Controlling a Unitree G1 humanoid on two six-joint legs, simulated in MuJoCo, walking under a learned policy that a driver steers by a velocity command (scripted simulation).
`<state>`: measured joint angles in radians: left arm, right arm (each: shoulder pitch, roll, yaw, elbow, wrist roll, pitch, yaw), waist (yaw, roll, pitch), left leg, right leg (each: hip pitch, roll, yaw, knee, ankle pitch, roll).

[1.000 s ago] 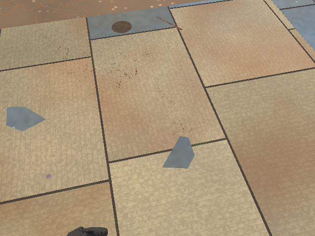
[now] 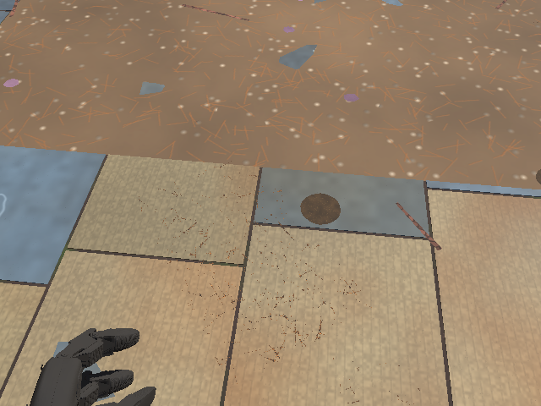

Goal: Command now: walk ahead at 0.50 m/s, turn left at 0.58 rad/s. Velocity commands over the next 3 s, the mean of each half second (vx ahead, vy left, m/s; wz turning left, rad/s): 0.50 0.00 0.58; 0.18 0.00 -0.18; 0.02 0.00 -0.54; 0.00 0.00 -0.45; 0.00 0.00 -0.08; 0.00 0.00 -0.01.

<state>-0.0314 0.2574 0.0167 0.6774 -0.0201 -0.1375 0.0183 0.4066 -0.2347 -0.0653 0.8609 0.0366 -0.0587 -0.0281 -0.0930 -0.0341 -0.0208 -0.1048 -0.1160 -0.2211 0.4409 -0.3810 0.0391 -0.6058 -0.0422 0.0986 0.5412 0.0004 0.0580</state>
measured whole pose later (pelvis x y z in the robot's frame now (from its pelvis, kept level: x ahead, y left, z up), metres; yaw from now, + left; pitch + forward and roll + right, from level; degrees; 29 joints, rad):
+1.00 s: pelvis +0.40 +0.07 +0.01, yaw +9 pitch +2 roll +2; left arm 0.15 0.26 0.07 0.76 -0.01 0.03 -0.02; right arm 0.15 -0.25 -0.08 0.76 0.00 -0.01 -0.04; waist 0.00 -0.02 0.02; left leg -0.20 0.05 0.22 0.44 -0.27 0.01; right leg -0.48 -0.07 -0.04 0.73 -0.27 0.02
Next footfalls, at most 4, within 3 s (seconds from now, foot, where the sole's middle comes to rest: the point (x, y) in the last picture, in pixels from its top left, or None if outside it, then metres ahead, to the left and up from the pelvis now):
0.04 right None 0.22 -0.14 -0.77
0.56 left None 0.39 0.19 -0.77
1.04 right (275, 399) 0.50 -0.03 -0.77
1.54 left None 0.51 0.19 -0.77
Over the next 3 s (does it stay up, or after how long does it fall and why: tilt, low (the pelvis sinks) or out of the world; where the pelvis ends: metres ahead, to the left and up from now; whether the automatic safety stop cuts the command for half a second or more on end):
stays up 0.42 0.07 0.01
